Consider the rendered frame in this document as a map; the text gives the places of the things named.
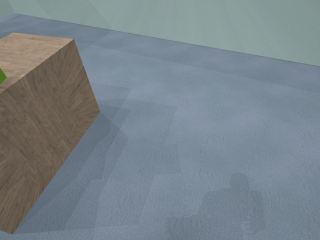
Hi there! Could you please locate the pedestal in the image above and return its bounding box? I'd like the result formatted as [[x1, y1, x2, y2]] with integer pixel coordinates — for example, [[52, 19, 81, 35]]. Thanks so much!
[[0, 32, 100, 234]]

